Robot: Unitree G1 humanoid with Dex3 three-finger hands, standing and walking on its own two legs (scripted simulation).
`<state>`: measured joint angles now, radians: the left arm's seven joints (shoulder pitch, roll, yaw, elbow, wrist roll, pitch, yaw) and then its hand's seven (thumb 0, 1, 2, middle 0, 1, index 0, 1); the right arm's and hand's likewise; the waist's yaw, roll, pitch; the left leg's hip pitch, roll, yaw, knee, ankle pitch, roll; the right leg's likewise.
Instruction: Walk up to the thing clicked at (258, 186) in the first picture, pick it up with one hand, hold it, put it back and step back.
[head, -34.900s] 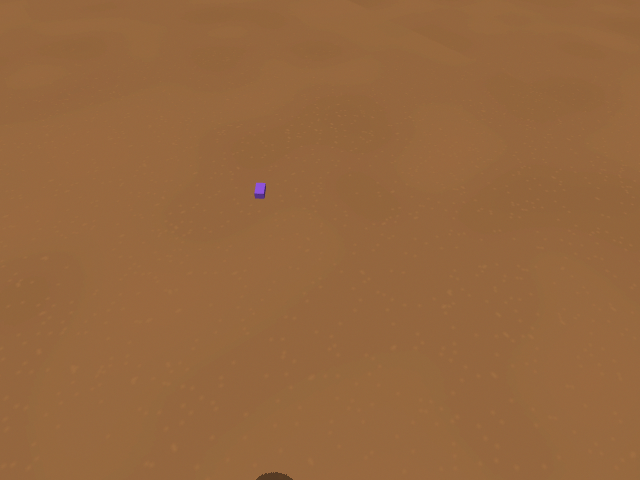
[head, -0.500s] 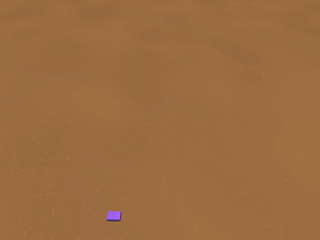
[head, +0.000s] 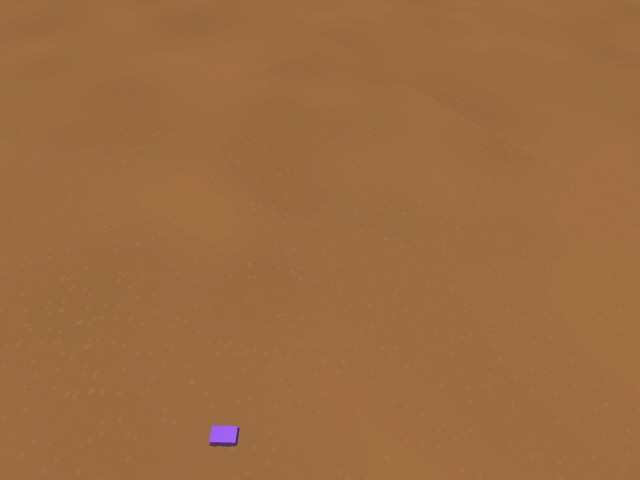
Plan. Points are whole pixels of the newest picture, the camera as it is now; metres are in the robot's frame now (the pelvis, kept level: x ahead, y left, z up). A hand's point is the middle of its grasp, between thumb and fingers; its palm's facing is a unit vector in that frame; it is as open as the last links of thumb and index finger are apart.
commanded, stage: stand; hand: left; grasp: from above
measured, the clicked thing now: (224, 435) +0.37 +0.28 -0.77
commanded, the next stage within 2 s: step back in 0.84 s
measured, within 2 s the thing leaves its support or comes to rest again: neither
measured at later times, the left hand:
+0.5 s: hand out of the picture +0.06 +0.24 -0.16, palm faces +0.02 -0.94 -0.35, open 7.4 cm
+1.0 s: hand out of the picture +0.07 +0.26 -0.16, palm faces +0.00 -0.92 -0.38, open 7.4 cm
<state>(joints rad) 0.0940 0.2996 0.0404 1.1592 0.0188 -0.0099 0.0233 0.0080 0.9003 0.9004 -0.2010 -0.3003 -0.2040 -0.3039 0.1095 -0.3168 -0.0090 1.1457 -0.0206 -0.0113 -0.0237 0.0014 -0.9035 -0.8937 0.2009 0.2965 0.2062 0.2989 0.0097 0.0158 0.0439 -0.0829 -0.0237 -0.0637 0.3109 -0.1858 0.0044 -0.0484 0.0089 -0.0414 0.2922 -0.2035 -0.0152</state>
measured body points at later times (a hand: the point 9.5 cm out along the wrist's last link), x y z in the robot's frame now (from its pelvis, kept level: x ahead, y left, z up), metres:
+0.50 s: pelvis -0.01 -0.01 +0.00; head +0.00 -0.01 +0.45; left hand +0.06 +0.29 -0.13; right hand +0.06 -0.30 -0.14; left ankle -0.01 +0.12 -0.75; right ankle -0.03 -0.10 -0.75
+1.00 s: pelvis -0.03 +0.00 -0.01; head +0.03 -0.01 +0.44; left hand +0.07 +0.30 -0.13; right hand +0.06 -0.31 -0.14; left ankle -0.03 +0.12 -0.71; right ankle -0.03 -0.10 -0.75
